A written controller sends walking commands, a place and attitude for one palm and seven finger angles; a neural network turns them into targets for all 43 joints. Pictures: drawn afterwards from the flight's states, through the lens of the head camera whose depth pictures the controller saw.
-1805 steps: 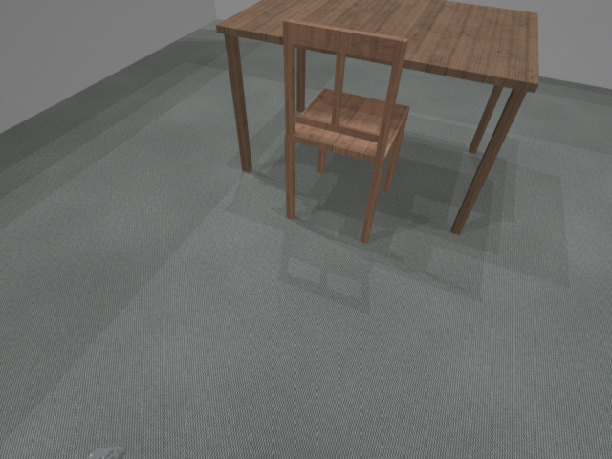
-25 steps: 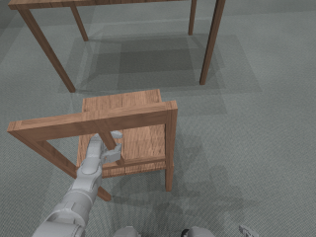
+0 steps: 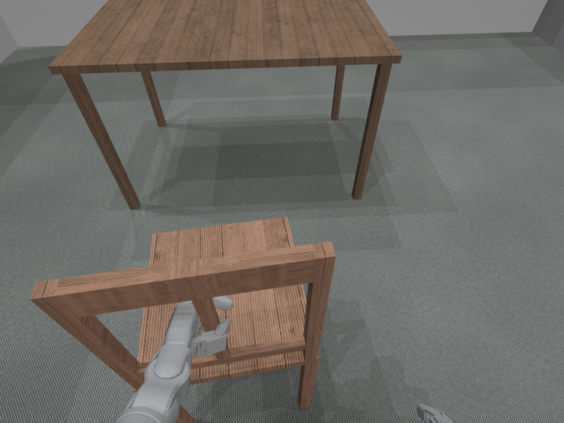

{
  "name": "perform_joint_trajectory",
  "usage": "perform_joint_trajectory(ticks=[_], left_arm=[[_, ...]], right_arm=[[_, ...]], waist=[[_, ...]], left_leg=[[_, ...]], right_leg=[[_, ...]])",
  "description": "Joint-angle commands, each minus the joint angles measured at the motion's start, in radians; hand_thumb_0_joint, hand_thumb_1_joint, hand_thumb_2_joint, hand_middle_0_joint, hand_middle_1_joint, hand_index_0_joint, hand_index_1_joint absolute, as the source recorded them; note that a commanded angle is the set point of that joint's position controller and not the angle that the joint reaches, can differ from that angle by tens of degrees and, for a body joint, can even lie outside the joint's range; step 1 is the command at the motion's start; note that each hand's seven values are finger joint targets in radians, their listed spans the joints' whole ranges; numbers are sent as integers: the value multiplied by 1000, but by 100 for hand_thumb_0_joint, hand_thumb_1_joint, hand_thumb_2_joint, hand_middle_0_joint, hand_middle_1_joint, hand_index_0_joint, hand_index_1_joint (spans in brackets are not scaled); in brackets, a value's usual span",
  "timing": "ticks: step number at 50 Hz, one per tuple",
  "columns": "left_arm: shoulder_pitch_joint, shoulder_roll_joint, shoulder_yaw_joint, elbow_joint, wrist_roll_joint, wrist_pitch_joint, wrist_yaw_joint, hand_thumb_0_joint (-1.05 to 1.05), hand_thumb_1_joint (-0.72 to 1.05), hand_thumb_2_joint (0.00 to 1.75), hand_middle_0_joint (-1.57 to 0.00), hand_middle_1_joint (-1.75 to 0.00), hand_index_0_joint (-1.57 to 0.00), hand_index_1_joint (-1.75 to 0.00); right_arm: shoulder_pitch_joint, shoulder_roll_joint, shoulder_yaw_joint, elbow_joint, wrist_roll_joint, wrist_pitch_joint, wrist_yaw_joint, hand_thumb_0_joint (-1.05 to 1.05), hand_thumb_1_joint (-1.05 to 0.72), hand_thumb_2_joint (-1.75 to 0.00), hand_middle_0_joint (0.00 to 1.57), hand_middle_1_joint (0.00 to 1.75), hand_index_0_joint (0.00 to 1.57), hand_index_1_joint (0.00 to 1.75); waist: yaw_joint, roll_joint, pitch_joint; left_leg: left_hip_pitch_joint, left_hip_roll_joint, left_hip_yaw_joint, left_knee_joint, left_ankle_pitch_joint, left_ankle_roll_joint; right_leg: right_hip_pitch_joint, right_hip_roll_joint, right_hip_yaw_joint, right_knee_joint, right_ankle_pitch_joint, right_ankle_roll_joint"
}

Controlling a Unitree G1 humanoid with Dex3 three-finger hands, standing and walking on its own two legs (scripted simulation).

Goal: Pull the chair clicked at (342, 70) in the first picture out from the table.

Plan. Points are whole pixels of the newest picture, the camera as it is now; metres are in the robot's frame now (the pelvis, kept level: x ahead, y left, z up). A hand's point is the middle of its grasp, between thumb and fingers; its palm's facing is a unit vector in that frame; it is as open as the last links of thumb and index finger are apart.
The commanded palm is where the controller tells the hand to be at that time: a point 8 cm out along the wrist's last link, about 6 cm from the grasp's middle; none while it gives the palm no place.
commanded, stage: stop walking, hand still on the chair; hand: left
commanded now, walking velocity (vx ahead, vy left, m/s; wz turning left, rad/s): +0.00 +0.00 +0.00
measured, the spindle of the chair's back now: (213, 327) +0.29 +0.14 -0.09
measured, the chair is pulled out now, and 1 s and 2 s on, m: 0.71 0.71 0.71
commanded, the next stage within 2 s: open the thumb and straighten the fingers in 0.22 s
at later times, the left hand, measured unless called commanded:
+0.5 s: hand (218, 332) +0.27 +0.12 -0.06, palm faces +0.01 -0.99 -0.12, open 6.4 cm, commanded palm +0.24 +0.17 -0.04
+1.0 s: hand (211, 332) +0.27 +0.14 -0.07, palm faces +0.01 -0.99 -0.14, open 16.6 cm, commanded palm +0.25 +0.18 -0.05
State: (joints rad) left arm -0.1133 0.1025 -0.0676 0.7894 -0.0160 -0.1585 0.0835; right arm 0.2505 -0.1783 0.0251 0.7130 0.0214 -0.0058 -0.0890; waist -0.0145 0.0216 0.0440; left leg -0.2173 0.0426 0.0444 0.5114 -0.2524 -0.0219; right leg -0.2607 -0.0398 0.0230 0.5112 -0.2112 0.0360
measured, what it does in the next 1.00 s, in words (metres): stands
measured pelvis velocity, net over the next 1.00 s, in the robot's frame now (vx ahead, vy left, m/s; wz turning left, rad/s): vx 0.04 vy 0.00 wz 0.06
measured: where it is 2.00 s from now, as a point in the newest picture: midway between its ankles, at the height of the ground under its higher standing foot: outside the picture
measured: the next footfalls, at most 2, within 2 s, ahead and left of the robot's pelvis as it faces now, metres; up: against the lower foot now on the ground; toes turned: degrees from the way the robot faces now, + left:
none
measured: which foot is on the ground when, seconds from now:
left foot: down 0.00-1.00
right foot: down 0.00-1.00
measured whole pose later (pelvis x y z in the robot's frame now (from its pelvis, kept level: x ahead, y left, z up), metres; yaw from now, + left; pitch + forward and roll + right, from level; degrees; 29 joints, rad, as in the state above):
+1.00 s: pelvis +0.04 +0.00 -0.04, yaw +3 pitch +10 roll +0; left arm 0.20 0.16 -0.07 0.17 -0.05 0.10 0.03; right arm 0.23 -0.24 0.01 0.56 0.03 -0.09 -0.06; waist -0.04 0.04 -0.10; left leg -0.57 0.03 -0.02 0.85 -0.45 -0.03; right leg -0.59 -0.06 -0.03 0.85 -0.43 0.03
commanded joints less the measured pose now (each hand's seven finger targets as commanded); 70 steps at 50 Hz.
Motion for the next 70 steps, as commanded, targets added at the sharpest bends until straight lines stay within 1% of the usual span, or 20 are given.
perform_joint_trajectory(ticks=[1,8,16,17,18,20,21,23,25,27,28,36,41,42,43,46,57,60,63,70], left_arm=[[-201,122,36,-200,13,-37,16,0,90,90,-50,-145,-50,-145],[-170,120,26,-246,9,-30,13,0,90,90,-50,-145,-50,-145],[-160,157,56,-353,0,-20,21,0,90,90,-50,-145,-50,-145],[-51,46,-13,-276,-65,8,0,0,78,84,-50,-145,-50,-145],[-85,104,38,-354,-72,-12,-12,0,66,78,-50,-145,-50,-145],[-51,161,70,-424,-66,-25,-21,0,42,67,-50,-145,-50,-145],[-60,122,29,-495,-62,-29,-27,0,30,61,-50,-145,-50,-145],[-50,135,29,-521,-43,-17,-32,0,5,49,-50,-145,-50,-145],[-36,171,48,-544,-31,8,-29,0,-19,37,-50,-145,-50,-145],[40,131,32,-563,-34,43,-30,0,-43,26,-47,-138,-47,-138],[-15,152,49,-568,-37,56,-26,0,-55,20,-45,-130,-45,-130],[75,136,61,-691,-55,133,-27,0,-55,20,-25,-73,-25,-73],[172,126,36,-764,-42,161,-43,0,-55,20,-13,-36,-13,-36],[132,169,71,-733,-35,171,-42,0,-55,20,-10,-29,-10,-29],[145,137,46,-746,-31,178,-48,0,-55,20,-7,-22,-7,-22],[196,141,43,-802,-31,198,-51,0,-55,20,0,0,0,0],[279,144,9,-968,-7,238,-19,0,-55,20,0,0,0,0],[461,127,8,-974,-5,257,-24,0,-55,20,0,0,0,0],[489,102,-43,-1073,1,260,-18,0,-55,20,0,0,0,0],[591,107,-61,-1158,20,256,16,0,-55,20,0,0,0,0]], right_arm=[[-66,-157,-55,-120,-5,-49,-14,0,-90,-90,20,30,20,30],[-86,-149,-55,-127,-5,-41,-16,0,-90,-90,20,30,20,30],[-106,-145,-56,-152,2,-24,-22,0,-90,-90,20,30,20,30],[-104,-192,-63,-156,45,-35,10,0,-90,-90,20,30,20,30],[-122,-196,-66,-169,49,-46,23,0,-90,-90,20,30,20,30],[-128,-191,-75,-180,44,-62,27,0,-90,-90,20,30,20,30],[-135,-178,-68,-200,42,-75,33,0,-90,-90,20,30,20,30],[-129,-180,-67,-207,37,-88,41,0,-90,-90,20,30,20,30],[-112,-186,-72,-209,34,-92,45,0,-90,-90,20,30,20,30],[-115,-185,-71,-235,32,-101,48,0,-90,-90,20,30,20,30],[-113,-194,-71,-230,31,-99,45,0,-90,-90,20,30,20,30],[-81,-202,-77,-265,19,-122,25,0,-90,-90,20,30,20,30],[-69,-199,-76,-278,15,-135,22,0,-90,-90,20,30,20,30],[-64,-206,-74,-267,12,-129,19,0,-90,-90,20,30,20,30],[-60,-200,-73,-274,10,-128,20,0,-90,-90,20,30,20,30],[-64,-198,-71,-294,11,-131,19,0,-90,-90,20,30,20,30],[-56,-195,-67,-332,5,-129,8,0,-90,-90,20,30,20,30],[-66,-184,-70,-361,9,-119,13,0,-90,-90,20,30,20,30],[-75,-177,-64,-388,10,-120,15,0,-90,-90,20,30,20,30],[-72,-172,-63,-404,6,-127,3,0,-90,-90,20,30,20,30]], waist=[[9,-13,-186],[3,-48,-217],[3,-43,-181],[-64,-176,-160],[-34,-199,-160],[-25,-83,-190],[-25,-11,-208],[-28,42,-203],[-30,56,-228],[-18,37,-251],[-33,19,-255],[-30,-93,-356],[-29,-67,-370],[-43,-70,-334],[-41,-87,-338],[-30,-40,-351],[-45,-31,-350],[-12,-17,-363],[-22,17,-356],[-34,-46,-314]], left_leg=[[74,82,-88,-108,182,48],[115,76,-63,-85,223,35],[95,63,-60,-98,141,36],[-57,21,-26,-71,27,31],[-106,17,-20,-52,-18,34],[-117,5,-9,-30,-54,37],[-124,-7,-4,-20,-66,34],[-148,-11,-5,10,-76,32],[-160,-12,-13,36,-62,33],[-177,-16,-11,61,-48,31],[-192,-17,-14,76,-46,31],[-217,-17,-22,160,75,33],[-223,-17,-29,207,146,32],[-245,-18,-31,220,131,31],[-251,-20,-31,225,129,33],[-248,-21,-34,241,154,32],[-279,-26,-50,290,151,32],[-295,-26,-45,296,173,29],[-294,-25,-52,302,158,27],[-350,-29,-69,322,74,33]], right_leg=[[59,-36,24,-65,114,-47],[80,-61,41,-71,226,-55],[74,-70,52,-116,144,-57],[27,-37,-66,-59,62,-33],[1,-31,-54,-39,25,-34],[-8,-31,-45,-24,-18,-38],[-26,-30,-48,-14,-35,-40],[-74,-22,-54,15,-49,-45],[-84,-16,-58,38,-36,-49],[-104,-13,-67,65,-28,-45],[-123,-11,-67,77,-23,-42],[-123,-7,-85,169,116,-33],[-145,-10,-92,212,182,-35],[-177,-9,-91,217,173,-32],[-181,-8,-96,223,170,-30],[-179,-12,-97,239,186,-37],[-229,-14,-109,278,162,-36],[-216,-14,-112,291,169,-44],[-240,-15,-115,301,132,-43],[-296,-5,-121,310,45,-41]])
